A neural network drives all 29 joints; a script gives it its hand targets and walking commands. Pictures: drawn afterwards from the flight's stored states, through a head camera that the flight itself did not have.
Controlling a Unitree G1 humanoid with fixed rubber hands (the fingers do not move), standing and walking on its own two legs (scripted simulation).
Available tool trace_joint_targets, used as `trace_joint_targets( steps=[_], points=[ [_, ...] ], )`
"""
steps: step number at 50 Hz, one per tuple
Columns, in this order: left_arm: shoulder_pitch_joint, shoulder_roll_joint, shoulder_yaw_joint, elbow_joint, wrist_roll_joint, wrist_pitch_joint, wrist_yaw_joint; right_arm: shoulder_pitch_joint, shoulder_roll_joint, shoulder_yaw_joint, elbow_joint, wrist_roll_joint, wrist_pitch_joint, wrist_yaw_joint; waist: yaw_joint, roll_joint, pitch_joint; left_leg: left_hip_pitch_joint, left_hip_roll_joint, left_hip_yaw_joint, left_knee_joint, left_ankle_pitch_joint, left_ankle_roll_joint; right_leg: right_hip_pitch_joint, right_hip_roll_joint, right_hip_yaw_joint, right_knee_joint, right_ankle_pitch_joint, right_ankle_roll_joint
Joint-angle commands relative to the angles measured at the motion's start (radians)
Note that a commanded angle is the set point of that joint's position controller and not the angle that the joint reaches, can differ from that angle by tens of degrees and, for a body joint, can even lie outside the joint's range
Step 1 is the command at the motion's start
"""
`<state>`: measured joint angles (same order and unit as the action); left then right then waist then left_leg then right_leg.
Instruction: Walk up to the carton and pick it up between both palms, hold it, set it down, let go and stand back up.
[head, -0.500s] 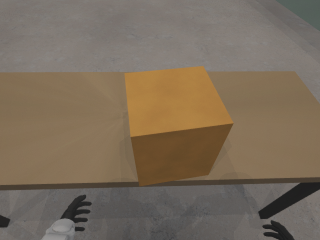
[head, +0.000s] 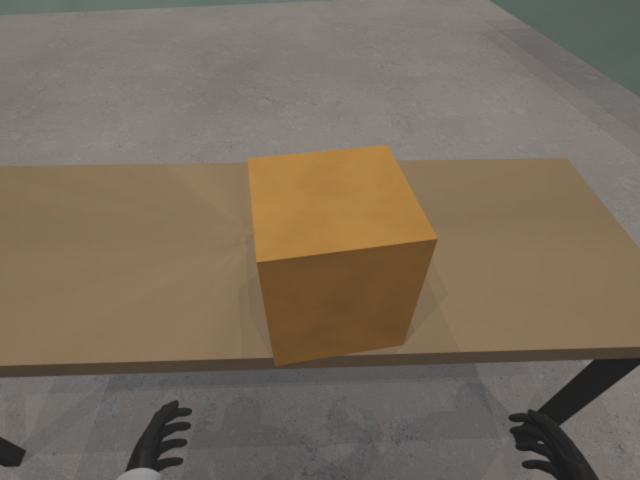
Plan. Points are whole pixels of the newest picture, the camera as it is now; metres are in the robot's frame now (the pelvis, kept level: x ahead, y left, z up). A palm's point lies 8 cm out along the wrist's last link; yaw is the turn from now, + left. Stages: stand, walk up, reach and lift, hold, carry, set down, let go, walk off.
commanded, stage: reach and lift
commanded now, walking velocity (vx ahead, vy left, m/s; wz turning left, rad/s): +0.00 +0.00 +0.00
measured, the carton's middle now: (330, 257) +0.44 +0.01 +0.02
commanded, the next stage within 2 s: none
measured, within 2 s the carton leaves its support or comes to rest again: neither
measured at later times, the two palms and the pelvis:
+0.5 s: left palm (164, 431) +0.20 +0.20 -0.02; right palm (565, 446) +0.20 -0.27 -0.02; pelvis +0.00 +0.00 +0.00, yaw +0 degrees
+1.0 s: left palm (180, 410) +0.21 +0.18 +0.01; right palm (566, 397) +0.24 -0.27 +0.02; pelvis +0.02 -0.01 +0.01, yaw +0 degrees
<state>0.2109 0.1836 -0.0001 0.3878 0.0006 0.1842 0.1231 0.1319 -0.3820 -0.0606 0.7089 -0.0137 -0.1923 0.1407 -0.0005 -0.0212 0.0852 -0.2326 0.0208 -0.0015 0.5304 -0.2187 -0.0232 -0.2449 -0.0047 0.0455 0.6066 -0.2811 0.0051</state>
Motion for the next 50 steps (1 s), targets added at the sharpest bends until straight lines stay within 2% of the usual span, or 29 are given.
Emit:
trace_joint_targets(
  steps=[1, 6, 11, 14, 16, 17, 18, 19, 23, 28, 35, 41, 45, 50],
  points=[
    [-0.094, 0.093, 0.045, -0.272, -0.031, -0.067, 0.02, 0.012, -0.106, -0.068, -0.284, 0.141, -0.017, 0.022, 0.048, -0.14, -0.183, 0.32, -0.071, 0.038, -0.113, -0.086, 0.025, -0.206, -0.046, -0.014, -0.319, -0.181, -0.076],
    [-0.117, 0.073, 0.034, -0.321, -0.035, -0.073, 0.033, 0.008, -0.113, -0.048, -0.347, 0.189, 0.008, 0.034, 0.045, -0.16, -0.174, 0.507, -0.088, 0.004, -0.049, -0.095, 0.019, -0.424, -0.097, -0.001, -0.37, -0.311, -0.123],
    [-0.105, 0.022, -0.01, -0.366, -0.023, -0.08, 0.053, -0.01, -0.14, -0.069, -0.343, 0.224, 0.017, 0.062, 0.032, -0.097, -0.163, 0.524, -0.06, -0.022, -0.085, -0.135, 0.005, -0.443, -0.074, -0.035, -0.361, -0.274, -0.134],
    [-0.091, -0.016, -0.05, -0.394, -0.018, -0.099, 0.073, -0.031, -0.172, -0.104, -0.336, 0.237, 0.005, 0.085, 0.031, -0.015, -0.173, 0.365, -0.012, -0.031, -0.183, -0.235, 0.003, -0.269, -0.011, -0.07, -0.295, -0.17, -0.105],
    [-0.109, -0.053, -0.08, -0.388, -0.011, -0.117, 0.091, -0.069, -0.206, -0.136, -0.327, 0.245, -0.005, 0.101, 0.031, 0.087, -0.17, 0.083, 0.053, -0.04, -0.319, -0.372, 0.018, 0.024, 0.079, -0.101, -0.201, -0.067, -0.052],
    [-0.105, -0.068, -0.077, -0.385, -0.002, -0.125, 0.097, -0.077, -0.229, -0.143, -0.324, 0.25, -0.014, 0.106, 0.036, 0.119, -0.186, -0.011, 0.073, -0.039, -0.351, -0.397, 0.027, 0.138, 0.1, -0.106, -0.169, -0.01, -0.04],
    [-0.094, -0.08, -0.075, -0.385, 0.0, -0.136, 0.1, -0.076, -0.24, -0.138, -0.328, 0.258, -0.025, 0.109, 0.045, 0.114, -0.201, -0.04, 0.071, -0.03, -0.349, -0.368, 0.029, 0.177, 0.1, -0.099, -0.164, 0.022, -0.038],
    [-0.079, -0.083, -0.075, -0.39, -0.002, -0.144, 0.101, -0.073, -0.237, -0.125, -0.336, 0.266, -0.036, 0.109, 0.053, 0.086, -0.206, -0.03, 0.056, -0.017, -0.33, -0.32, 0.028, 0.176, 0.094, -0.089, -0.175, 0.031, -0.039],
    [-0.029, -0.083, -0.106, -0.43, -0.037, -0.174, 0.107, -0.038, -0.195, -0.086, -0.379, 0.281, -0.07, 0.097, 0.062, -0.041, -0.225, 0.17, -0.013, 0.013, -0.237, -0.13, 0.001, -0.006, 0.05, -0.055, -0.268, -0.01, -0.062],
    [0.02, -0.098, -0.115, -0.471, -0.051, -0.213, 0.111, 0.0, -0.157, -0.034, -0.435, 0.313, -0.099, 0.075, 0.073, -0.076, -0.249, 0.21, -0.025, 0.02, -0.221, 0.003, 0.006, 0.007, 0.052, -0.048, -0.279, 0.086, -0.048],
    [0.085, -0.117, -0.11, -0.53, -0.06, -0.266, 0.111, 0.058, -0.139, 0.041, -0.476, 0.353, -0.129, 0.055, 0.08, -0.089, -0.279, 0.226, -0.038, 0.036, -0.195, 0.182, 0.006, 0.057, 0.06, -0.033, -0.275, 0.23, -0.035],
    [0.083, -0.131, -0.118, -0.581, -0.077, -0.301, 0.119, 0.05, -0.132, 0.079, -0.53, 0.378, -0.151, 0.05, 0.083, -0.09, -0.288, 0.205, -0.04, 0.04, -0.182, 0.211, 0.01, 0.068, 0.061, -0.021, -0.273, 0.258, -0.03],
    [0.033, -0.137, -0.12, -0.564, -0.084, -0.27, 0.125, 0.003, -0.14, 0.077, -0.537, 0.378, -0.124, 0.047, 0.071, -0.089, -0.267, 0.214, -0.037, 0.039, -0.206, 0.154, 0.013, 0.042, 0.063, -0.018, -0.301, 0.165, -0.036],
    [-0.077, -0.131, -0.119, -0.618, -0.099, -0.223, 0.142, -0.084, -0.141, 0.06, -0.611, 0.378, -0.08, 0.038, 0.073, -0.072, -0.271, 0.2, -0.031, 0.04, -0.219, 0.082, 0.012, 0.013, 0.058, -0.01, -0.309, 0.088, -0.047]
  ],
)
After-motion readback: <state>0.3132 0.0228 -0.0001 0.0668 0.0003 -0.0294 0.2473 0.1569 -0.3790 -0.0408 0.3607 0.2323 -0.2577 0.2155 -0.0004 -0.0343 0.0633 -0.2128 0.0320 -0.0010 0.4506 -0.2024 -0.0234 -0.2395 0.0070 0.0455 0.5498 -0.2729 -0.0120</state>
